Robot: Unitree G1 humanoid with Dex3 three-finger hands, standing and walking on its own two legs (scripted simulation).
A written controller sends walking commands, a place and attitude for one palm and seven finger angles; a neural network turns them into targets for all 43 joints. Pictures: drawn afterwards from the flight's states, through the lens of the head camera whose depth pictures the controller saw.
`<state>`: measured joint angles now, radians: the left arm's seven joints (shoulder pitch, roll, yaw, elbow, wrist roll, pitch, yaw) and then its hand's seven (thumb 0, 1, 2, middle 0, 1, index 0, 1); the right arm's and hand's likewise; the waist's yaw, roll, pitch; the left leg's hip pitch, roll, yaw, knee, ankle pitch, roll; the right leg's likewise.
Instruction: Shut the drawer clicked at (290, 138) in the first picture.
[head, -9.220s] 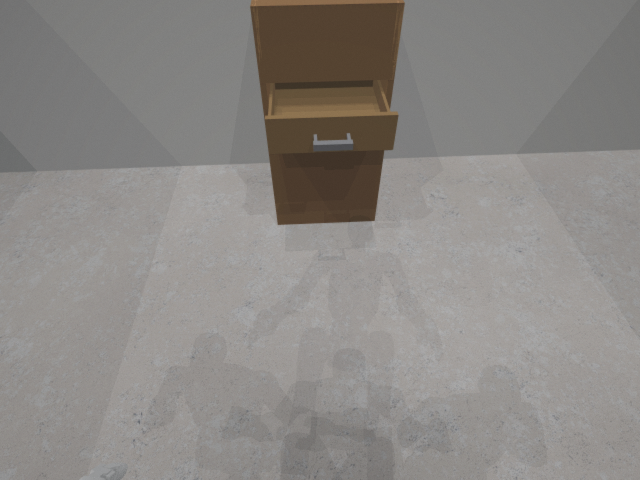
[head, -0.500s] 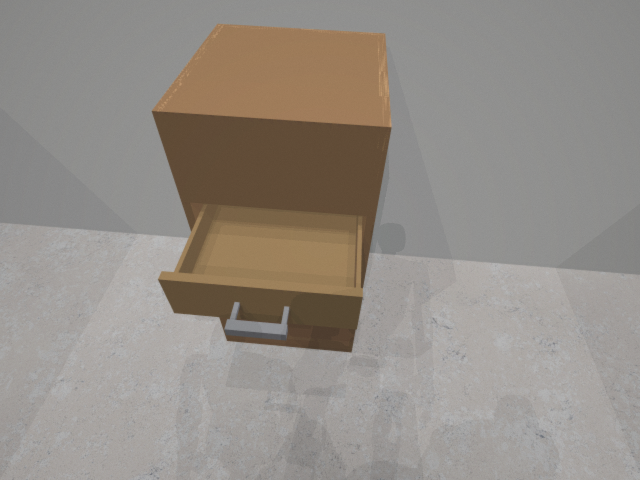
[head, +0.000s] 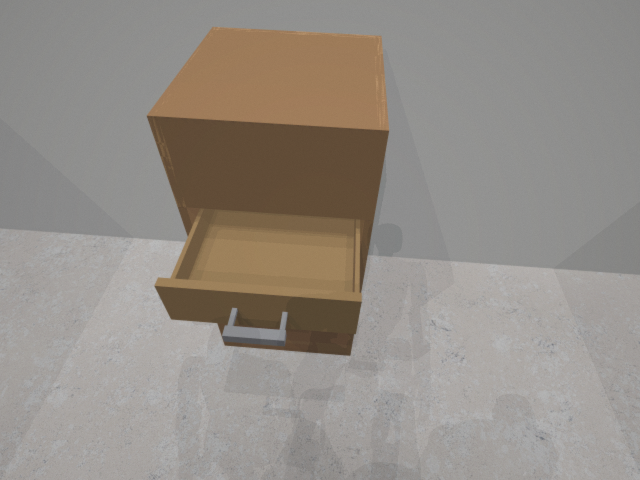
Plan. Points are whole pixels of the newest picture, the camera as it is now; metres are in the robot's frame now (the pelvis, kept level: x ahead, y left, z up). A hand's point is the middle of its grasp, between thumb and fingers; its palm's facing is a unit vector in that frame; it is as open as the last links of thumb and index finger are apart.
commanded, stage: look again from close up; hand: left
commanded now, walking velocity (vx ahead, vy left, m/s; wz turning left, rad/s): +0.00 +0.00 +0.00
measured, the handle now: (256, 325) +0.42 +0.15 -0.18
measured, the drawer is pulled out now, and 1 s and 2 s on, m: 0.21 0.21 0.21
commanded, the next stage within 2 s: raise the hand and make a fist in 0.52 s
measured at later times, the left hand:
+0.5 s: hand out of the picture +0.05 +0.18 -0.18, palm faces +0.01 -0.97 -0.23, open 7.3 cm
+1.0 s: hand (217, 463) +0.16 +0.14 -0.08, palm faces -0.08 -1.00 +0.01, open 6.2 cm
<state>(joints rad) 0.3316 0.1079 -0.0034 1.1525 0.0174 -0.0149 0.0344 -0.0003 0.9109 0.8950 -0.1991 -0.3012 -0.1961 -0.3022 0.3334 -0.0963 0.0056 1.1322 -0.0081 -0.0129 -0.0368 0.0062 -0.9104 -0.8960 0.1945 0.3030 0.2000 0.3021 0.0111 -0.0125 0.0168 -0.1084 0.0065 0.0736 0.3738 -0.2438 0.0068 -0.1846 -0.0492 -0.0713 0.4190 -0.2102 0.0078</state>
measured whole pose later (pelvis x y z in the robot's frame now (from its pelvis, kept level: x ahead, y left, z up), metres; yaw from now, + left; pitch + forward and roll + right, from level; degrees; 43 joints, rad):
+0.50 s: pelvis +0.01 +0.00 -0.01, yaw +0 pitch -2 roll +0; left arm 0.23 0.17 -0.01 1.04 0.02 -0.01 0.04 0.00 0.92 0.89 -0.20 -0.30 -0.20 -0.30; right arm 0.22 -0.18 0.00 1.08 -0.01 0.00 -0.02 0.01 -0.92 -0.90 0.19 0.30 0.20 0.30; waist 0.00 0.01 0.04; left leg -0.13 0.02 0.07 0.49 -0.32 0.00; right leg -0.20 -0.04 -0.07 0.51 -0.27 0.01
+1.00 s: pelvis -0.04 -0.01 -0.10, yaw +1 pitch +14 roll +1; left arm 0.36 0.15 0.08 0.18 -0.21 -0.60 -0.34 0.00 0.91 0.90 -0.41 -0.53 -0.41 -0.53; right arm 0.14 -0.27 -0.07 0.50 0.02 -0.30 0.02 0.01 -0.91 -0.90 0.20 0.30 0.20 0.30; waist 0.01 -0.05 -0.15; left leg -0.89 0.04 0.05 1.20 -0.55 0.00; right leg -0.95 -0.07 -0.06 1.20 -0.49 -0.02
